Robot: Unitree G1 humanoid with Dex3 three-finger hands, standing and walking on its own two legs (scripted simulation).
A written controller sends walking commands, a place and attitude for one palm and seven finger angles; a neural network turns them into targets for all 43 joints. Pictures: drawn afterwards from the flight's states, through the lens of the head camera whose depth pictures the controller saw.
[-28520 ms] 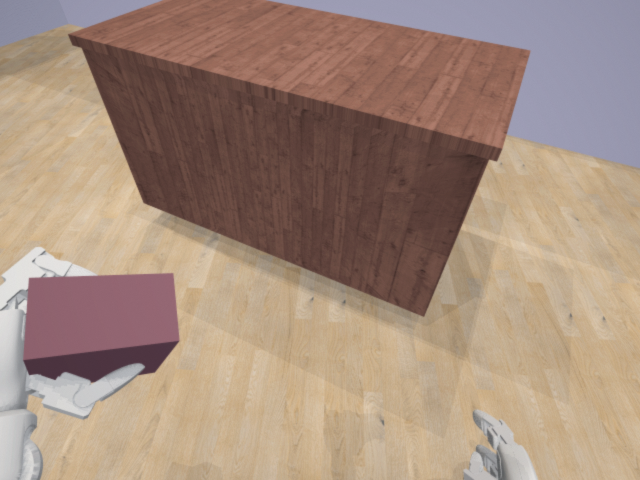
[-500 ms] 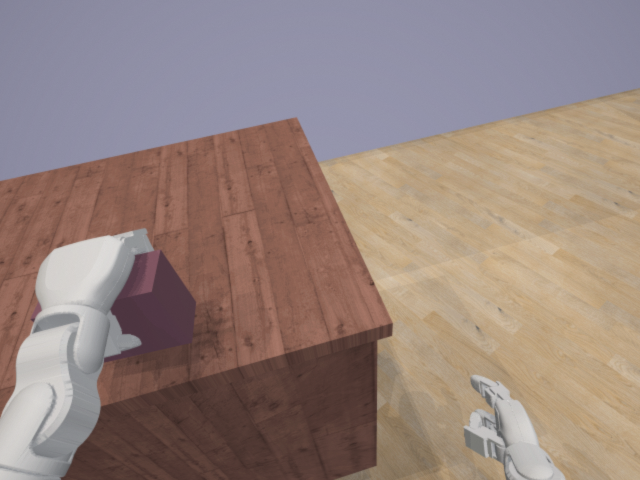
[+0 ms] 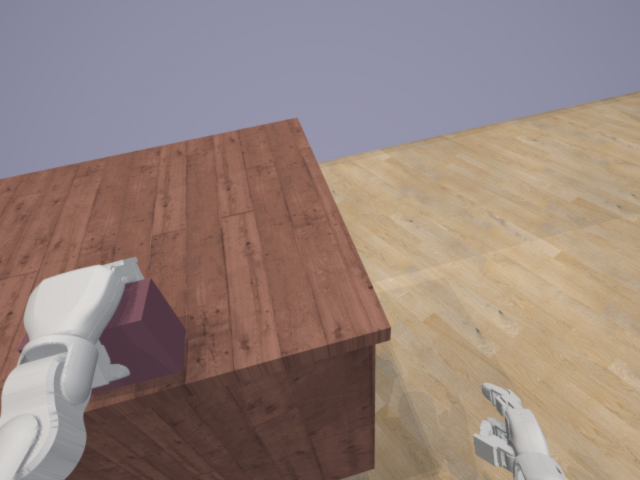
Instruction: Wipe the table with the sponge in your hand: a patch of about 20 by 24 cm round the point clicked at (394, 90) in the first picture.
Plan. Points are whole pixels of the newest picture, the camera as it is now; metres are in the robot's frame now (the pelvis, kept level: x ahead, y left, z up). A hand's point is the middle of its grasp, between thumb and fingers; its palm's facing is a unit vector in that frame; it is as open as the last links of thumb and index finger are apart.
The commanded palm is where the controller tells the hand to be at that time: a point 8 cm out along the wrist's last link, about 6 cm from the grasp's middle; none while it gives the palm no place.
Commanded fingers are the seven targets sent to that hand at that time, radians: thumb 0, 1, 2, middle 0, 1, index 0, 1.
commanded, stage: lower the sponge onto the table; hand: left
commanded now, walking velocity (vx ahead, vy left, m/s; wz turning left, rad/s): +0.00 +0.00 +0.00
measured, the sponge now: (119, 346) +0.22 +0.29 +0.08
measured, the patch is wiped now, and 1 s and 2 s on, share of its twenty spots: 0.00 0.25 0.65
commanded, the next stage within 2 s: wipe forward along the first lane in 0.46 s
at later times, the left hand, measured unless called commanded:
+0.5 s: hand (116, 332) +0.23 +0.29 +0.10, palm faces +0.02 -0.06 -1.00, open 10.4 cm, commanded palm +0.20 +0.29 +0.16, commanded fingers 0.00 0.10 1.30 -1.20 -1.60 -1.20 -1.60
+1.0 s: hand (117, 304) +0.27 +0.32 +0.10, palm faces -0.02 -0.04 -1.00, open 10.4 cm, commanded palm +0.25 +0.32 +0.14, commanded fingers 0.00 0.10 1.30 -1.20 -1.60 -1.20 -1.60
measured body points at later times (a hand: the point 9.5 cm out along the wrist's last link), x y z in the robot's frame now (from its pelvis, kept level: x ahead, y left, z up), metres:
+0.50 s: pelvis +0.00 +0.00 +0.00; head -0.01 -0.04 +0.45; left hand +0.22 +0.29 +0.15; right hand +0.22 -0.21 -0.10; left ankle +0.00 +0.13 -0.74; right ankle -0.01 -0.10 -0.74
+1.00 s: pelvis +0.00 +0.00 +0.00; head +0.01 -0.04 +0.45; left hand +0.27 +0.31 +0.15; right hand +0.21 -0.23 -0.11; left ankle +0.00 +0.13 -0.74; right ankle -0.01 -0.10 -0.74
